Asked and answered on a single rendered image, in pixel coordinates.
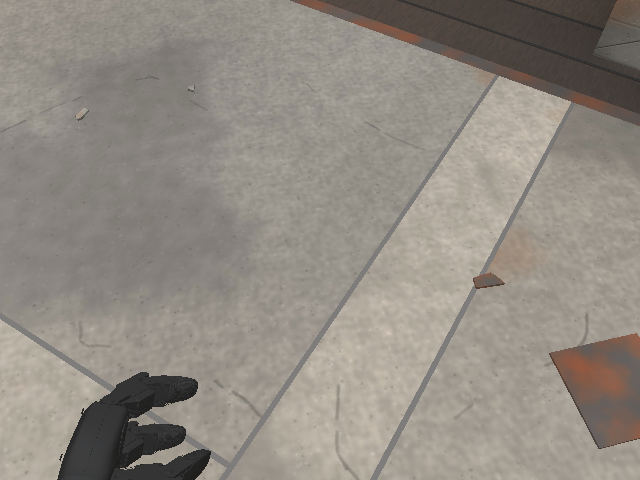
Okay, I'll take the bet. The left robot hand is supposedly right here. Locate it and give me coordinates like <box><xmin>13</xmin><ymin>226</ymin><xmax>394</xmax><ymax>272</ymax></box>
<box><xmin>57</xmin><ymin>372</ymin><xmax>211</xmax><ymax>480</ymax></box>

